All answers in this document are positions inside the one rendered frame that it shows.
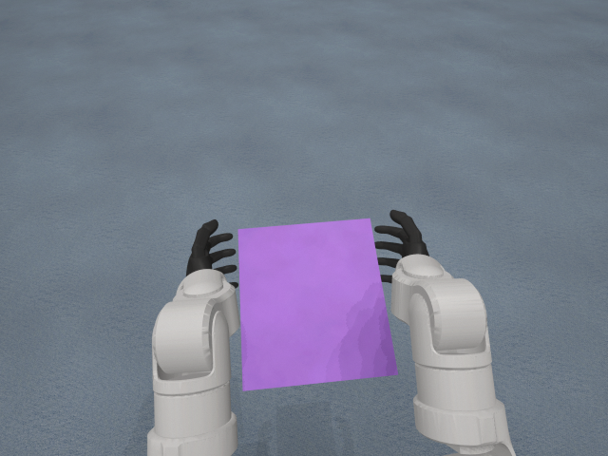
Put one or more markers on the left robot forearm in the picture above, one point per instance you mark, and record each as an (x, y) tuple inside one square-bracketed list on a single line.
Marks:
[(192, 369)]

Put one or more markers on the right robot forearm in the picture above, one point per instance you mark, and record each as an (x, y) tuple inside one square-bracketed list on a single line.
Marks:
[(456, 403)]

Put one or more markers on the right robot hand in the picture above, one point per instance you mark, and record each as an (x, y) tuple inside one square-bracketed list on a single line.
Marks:
[(409, 235)]

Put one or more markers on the carton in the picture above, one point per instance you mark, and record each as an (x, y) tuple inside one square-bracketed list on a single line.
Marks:
[(312, 306)]

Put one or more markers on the left robot hand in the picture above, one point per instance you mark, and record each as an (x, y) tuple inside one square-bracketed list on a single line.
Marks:
[(200, 257)]

